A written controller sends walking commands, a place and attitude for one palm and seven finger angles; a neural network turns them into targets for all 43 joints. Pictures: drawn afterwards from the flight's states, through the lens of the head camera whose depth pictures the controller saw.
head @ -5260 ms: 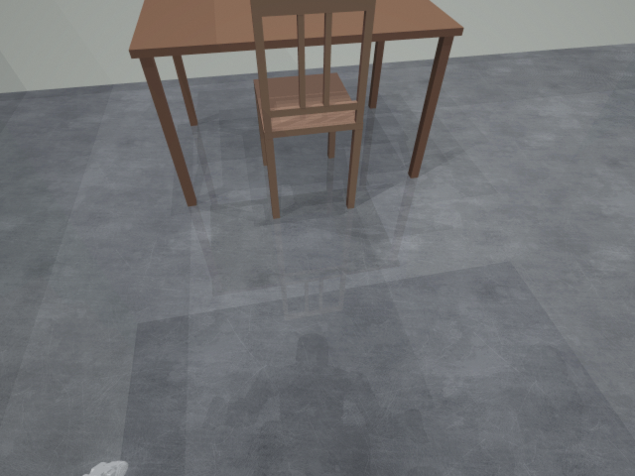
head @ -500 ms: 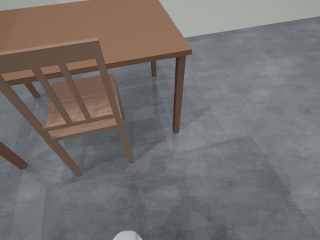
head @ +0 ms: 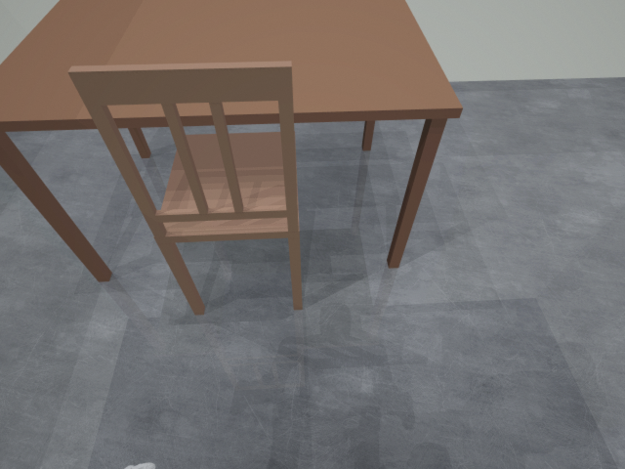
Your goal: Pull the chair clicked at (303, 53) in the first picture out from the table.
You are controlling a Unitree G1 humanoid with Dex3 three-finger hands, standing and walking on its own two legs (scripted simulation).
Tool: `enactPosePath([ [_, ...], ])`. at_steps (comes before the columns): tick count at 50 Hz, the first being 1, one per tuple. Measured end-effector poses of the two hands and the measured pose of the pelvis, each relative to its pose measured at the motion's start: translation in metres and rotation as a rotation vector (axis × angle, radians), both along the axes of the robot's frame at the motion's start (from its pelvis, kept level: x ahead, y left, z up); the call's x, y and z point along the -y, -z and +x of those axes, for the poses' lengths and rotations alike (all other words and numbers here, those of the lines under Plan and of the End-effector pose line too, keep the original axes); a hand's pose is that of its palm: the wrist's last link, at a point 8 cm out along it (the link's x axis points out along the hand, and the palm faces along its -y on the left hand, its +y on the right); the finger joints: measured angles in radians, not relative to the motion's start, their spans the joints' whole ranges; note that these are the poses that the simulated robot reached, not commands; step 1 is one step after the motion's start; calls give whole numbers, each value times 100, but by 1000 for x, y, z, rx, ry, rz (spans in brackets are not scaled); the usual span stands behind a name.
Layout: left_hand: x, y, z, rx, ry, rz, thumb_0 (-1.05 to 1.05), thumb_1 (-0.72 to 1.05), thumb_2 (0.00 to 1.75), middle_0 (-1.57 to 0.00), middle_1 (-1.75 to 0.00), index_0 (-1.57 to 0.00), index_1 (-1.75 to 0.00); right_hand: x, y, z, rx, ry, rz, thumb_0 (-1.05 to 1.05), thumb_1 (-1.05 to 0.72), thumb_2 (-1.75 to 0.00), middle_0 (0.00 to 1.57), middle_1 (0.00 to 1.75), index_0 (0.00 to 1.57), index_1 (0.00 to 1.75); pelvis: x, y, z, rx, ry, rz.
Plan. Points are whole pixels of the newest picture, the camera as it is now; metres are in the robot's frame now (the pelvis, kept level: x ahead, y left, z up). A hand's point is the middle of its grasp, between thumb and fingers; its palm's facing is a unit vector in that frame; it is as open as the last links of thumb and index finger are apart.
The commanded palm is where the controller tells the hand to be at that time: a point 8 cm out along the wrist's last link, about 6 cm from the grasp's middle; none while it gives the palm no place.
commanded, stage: turn to face it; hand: left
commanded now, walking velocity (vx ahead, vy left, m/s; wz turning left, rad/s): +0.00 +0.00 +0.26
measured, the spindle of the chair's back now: (188, 163) +0.70 +0.31 -0.08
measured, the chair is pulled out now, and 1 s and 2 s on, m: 0.00 0.00 0.00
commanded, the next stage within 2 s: take the last steps up to it in 0.04 s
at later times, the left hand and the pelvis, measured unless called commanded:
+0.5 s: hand out of the picture -0.05 +0.20 -0.17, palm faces +0.22 -0.95 -0.22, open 7.3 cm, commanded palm none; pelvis +0.01 +0.01 +0.01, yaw +8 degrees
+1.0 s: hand (174, 392) +0.25 +0.25 -0.18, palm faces +0.11 -0.98 -0.17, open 7.4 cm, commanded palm none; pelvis +0.17 +0.06 -0.01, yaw +7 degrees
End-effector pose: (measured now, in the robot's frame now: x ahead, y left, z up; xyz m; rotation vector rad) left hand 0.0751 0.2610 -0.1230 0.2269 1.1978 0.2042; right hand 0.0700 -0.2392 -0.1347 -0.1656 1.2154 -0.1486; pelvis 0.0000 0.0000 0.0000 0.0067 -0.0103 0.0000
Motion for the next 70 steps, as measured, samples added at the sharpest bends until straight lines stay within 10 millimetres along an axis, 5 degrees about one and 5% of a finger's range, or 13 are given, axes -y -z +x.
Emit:
enactPosePath([
  [6,33,-6,-2,66,1,9,1,91,90,-20,-30,-20,-30,21,21,-15,-52,8,37,0,-91,-89,20,30,21,30,19,6,-3,12,-47,11],
  [16,48,-6,-56,13,-111,-41,1,91,90,-21,-30,-20,-30,31,7,-27,-136,-59,13,0,-91,-89,19,30,20,30,22,-6,-4,4,-111,10],
  [26,12,16,-147,-224,-260,-102,1,91,90,-21,-30,-20,-30,-20,-7,24,-69,-166,-26,0,-91,-90,19,30,20,30,-20,-3,14,-15,-146,-17],
  [30,-8,27,-157,-328,-263,-128,1,91,90,-20,-30,-20,-30,-50,-7,36,-18,-153,-35,0,-91,-90,19,30,20,30,-42,3,28,-8,-132,-24],
  [33,-20,23,-133,-318,-242,-139,1,91,90,-20,-29,-20,-30,-67,-10,28,-50,-125,-31,0,-91,-89,19,30,20,30,-54,-4,42,-6,-134,-26],
  [38,-37,21,-61,-205,-209,-138,1,91,90,-20,-29,-20,-30,-88,-8,7,-170,-87,-8,0,-92,-89,20,30,20,30,-66,-7,71,-5,-137,-18],
  [45,-42,23,65,-59,-134,-130,1,91,90,-20,-29,-20,-30,-104,1,-7,-323,-8,33,0,-91,-89,20,30,21,30,-70,1,122,0,-133,0],
  [50,-34,25,161,42,-63,-109,1,91,90,-20,-29,-20,-30,-101,15,7,-412,40,57,0,-91,-89,20,30,21,30,-64,15,170,5,-123,-1],
  [52,-31,29,190,94,-56,-92,1,91,90,-20,-29,-20,-30,-95,24,23,-437,48,65,0,-91,-89,20,30,21,30,-58,23,192,11,-121,6],
  [55,-27,26,207,105,-70,-85,0,91,90,-20,-29,-20,-30,-84,29,66,-397,44,57,0,-91,-89,20,30,21,30,-54,22,212,22,-121,-7],
  [63,-30,14,203,-34,-118,-66,0,94,90,-20,-30,-20,-30,-75,13,218,-119,-39,28,0,-91,-89,19,30,20,30,-55,1,257,-9,-115,-22],
  [70,-35,23,199,-126,-147,-110,0,92,90,-20,-30,-20,-30,-89,6,292,-36,-78,-9,0,-93,-90,19,30,20,30,-75,1,286,3,-91,-36],
])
